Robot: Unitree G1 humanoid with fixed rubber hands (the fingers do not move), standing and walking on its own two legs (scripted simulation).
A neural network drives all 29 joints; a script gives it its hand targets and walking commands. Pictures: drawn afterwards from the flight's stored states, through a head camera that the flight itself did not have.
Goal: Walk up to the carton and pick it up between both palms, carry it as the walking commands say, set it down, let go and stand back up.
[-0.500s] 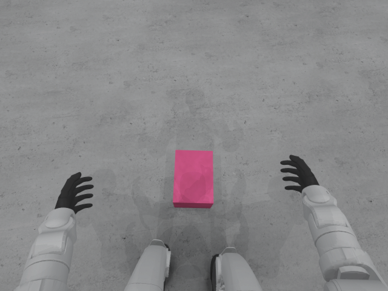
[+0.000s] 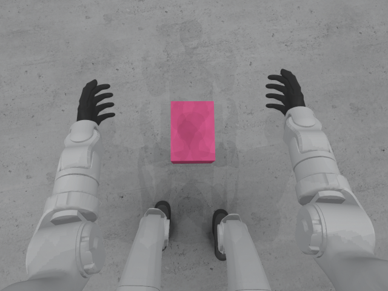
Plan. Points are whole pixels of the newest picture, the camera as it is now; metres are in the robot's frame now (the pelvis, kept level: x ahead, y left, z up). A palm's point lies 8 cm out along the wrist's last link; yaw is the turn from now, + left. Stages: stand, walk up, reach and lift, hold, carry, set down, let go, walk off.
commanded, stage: reach and lift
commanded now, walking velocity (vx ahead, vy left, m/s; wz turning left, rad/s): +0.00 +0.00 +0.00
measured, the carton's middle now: (192, 134) +0.51 +0.02 -0.61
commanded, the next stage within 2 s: none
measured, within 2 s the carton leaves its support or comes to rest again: neither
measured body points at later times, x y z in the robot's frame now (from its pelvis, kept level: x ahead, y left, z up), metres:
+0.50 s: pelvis +0.01 +0.00 -0.02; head +0.33 +0.01 +0.30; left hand +0.51 +0.20 -0.14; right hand +0.54 -0.15 -0.14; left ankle +0.08 +0.13 -0.65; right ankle +0.05 -0.13 -0.65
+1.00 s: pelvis -0.02 +0.00 -0.16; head +0.33 +0.01 +0.13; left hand +0.51 +0.19 -0.30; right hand +0.53 -0.14 -0.30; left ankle +0.08 +0.13 -0.65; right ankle +0.05 -0.13 -0.65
